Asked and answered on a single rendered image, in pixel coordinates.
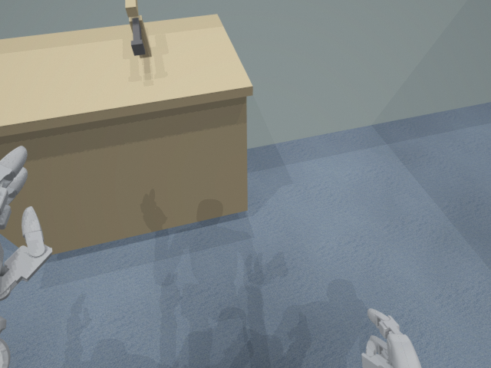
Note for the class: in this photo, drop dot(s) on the right robot hand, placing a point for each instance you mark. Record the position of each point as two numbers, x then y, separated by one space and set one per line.
397 352

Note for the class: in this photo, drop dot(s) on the left robot hand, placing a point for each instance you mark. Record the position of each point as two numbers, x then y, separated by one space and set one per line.
26 261

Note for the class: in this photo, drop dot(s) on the counter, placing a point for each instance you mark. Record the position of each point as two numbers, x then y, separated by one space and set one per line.
121 145

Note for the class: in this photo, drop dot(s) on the tap lever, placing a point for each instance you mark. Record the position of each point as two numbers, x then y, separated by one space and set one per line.
137 43

